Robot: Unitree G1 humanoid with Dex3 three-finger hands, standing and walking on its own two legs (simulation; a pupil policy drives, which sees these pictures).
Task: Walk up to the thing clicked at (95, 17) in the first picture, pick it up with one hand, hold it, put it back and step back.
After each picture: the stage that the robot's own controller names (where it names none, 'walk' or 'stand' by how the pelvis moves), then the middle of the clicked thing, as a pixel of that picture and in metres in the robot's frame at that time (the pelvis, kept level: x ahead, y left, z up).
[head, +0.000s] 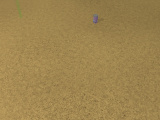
stand; (95, 18) +1.98 -0.14 -0.72
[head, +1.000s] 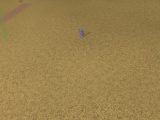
walk; (81, 33) +1.84 +0.21 -0.69
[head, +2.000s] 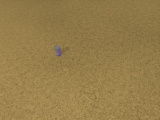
walk; (58, 51) +1.24 +0.44 -0.71
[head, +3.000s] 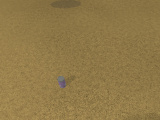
walk; (61, 82) +0.84 +0.31 -0.71
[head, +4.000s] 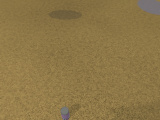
walk; (65, 113) +0.55 +0.20 -0.71
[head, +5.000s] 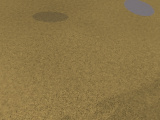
stand; out of the picture +0.41 +0.22 -0.71
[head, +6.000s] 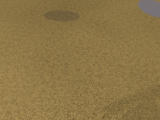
stand; out of the picture +0.39 +0.19 -0.72
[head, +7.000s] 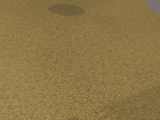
stand; out of the picture +0.37 +0.16 -0.71
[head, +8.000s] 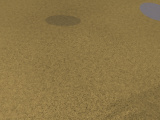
stand; out of the picture +0.34 +0.19 -0.73
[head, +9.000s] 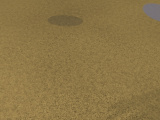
stand; out of the picture +0.34 +0.20 -0.73
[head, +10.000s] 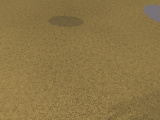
stand; out of the picture +0.33 +0.19 -0.73
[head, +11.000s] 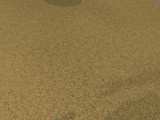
go down; out of the picture +0.35 +0.19 -0.70
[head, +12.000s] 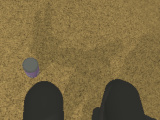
go down; (31, 68) +0.43 +0.21 -0.30
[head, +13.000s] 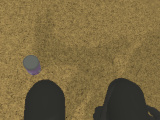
close in; (32, 65) +0.43 +0.21 -0.29
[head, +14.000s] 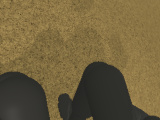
close in; out of the picture +0.42 +0.25 -0.22
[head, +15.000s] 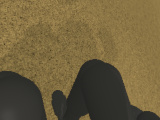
close; out of the picture +0.41 +0.26 -0.22
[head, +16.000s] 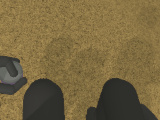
lift; (11, 77) +0.33 +0.25 -0.12
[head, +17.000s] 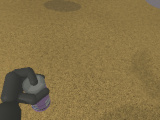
hold; (37, 93) +0.31 +0.17 +0.02
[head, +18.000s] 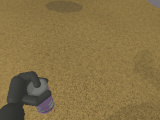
hold; (41, 96) +0.31 +0.17 -0.02
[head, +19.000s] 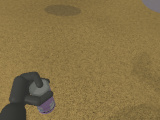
hold; (43, 97) +0.31 +0.16 -0.02
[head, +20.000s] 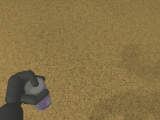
crouch; (39, 94) +0.32 +0.17 -0.06
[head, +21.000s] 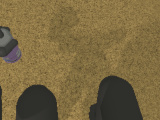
lower; (6, 47) +0.46 +0.23 -0.10
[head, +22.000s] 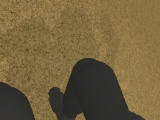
lower; out of the picture +0.44 +0.27 -0.23
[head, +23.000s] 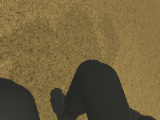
lower; out of the picture +0.43 +0.27 -0.23
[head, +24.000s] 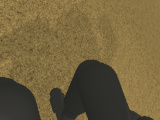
lower; out of the picture +0.43 +0.27 -0.24
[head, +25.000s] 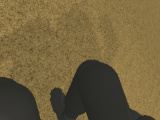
lower; out of the picture +0.43 +0.27 -0.24
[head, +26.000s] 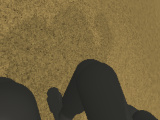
open; out of the picture +0.42 +0.25 -0.24
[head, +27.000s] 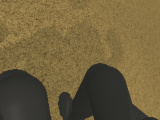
stand; out of the picture +0.42 +0.25 -0.24
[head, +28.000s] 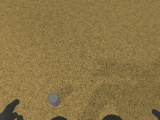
stand; (54, 99) +0.40 +0.18 -0.55
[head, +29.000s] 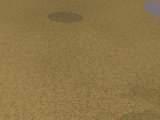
stand; out of the picture +0.37 +0.17 -0.67
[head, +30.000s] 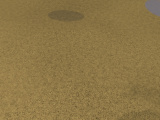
stand; out of the picture +0.37 +0.17 -0.67
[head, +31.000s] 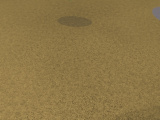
stand; out of the picture +0.39 +0.16 -0.72
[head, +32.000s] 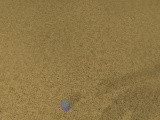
walk; (65, 105) +0.44 +0.14 -0.70
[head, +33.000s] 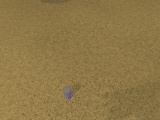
walk; (67, 93) +0.63 +0.20 -0.70
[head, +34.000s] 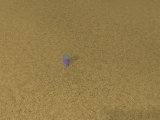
walk; (66, 60) +0.97 +0.17 -0.70
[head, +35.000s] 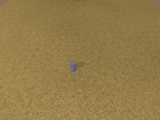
stand; (73, 66) +1.01 +0.14 -0.71
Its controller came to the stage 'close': yes
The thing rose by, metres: 0.70
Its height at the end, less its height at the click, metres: +0.00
